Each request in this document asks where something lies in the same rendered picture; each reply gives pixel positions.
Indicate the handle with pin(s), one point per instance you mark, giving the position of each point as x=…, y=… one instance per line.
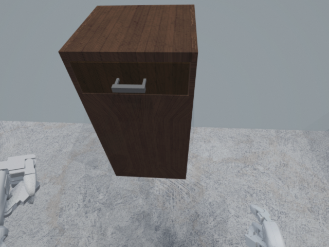
x=128, y=88

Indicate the cabinet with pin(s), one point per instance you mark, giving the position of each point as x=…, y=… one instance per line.
x=143, y=135

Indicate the left robot hand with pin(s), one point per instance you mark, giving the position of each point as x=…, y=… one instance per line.
x=20, y=172

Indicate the drawer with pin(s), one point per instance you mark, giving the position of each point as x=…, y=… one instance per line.
x=162, y=77

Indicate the right robot hand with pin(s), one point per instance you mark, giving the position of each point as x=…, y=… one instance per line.
x=268, y=235

